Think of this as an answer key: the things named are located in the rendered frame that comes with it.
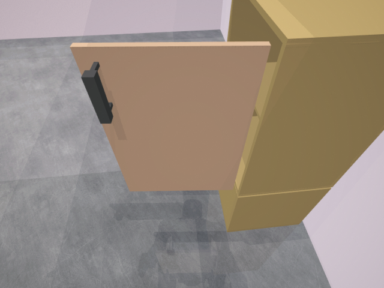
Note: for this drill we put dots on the cupboard door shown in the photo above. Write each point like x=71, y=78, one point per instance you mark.
x=181, y=110

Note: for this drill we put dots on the handle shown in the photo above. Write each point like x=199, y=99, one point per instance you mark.
x=97, y=94

